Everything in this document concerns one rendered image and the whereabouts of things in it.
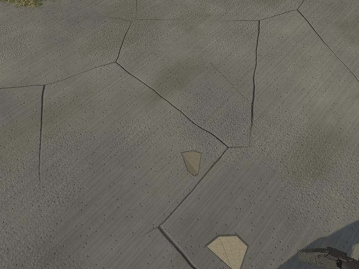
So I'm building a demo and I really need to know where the robot right hand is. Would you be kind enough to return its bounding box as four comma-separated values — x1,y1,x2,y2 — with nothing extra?
297,247,359,269

